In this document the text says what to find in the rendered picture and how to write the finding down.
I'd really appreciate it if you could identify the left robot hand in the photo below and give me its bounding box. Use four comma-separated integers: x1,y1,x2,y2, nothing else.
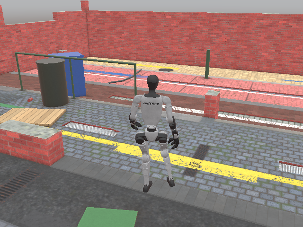
131,121,141,130

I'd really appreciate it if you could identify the robot left shin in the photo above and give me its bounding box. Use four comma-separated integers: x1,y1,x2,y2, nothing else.
141,155,150,186

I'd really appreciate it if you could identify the right robot forearm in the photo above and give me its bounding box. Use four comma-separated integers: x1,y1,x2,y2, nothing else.
169,116,178,139

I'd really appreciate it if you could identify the robot right upper arm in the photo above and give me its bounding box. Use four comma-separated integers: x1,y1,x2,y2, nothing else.
162,96,173,123

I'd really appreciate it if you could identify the robot head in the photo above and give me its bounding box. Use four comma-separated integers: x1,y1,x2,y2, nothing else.
144,75,160,98

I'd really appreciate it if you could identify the robot left upper arm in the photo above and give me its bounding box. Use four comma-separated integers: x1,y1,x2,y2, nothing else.
130,95,143,120

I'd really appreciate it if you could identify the left robot forearm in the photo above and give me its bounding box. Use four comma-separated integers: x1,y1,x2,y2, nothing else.
129,113,136,125

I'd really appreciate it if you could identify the right robot hand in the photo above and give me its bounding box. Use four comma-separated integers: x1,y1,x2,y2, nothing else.
168,137,179,149

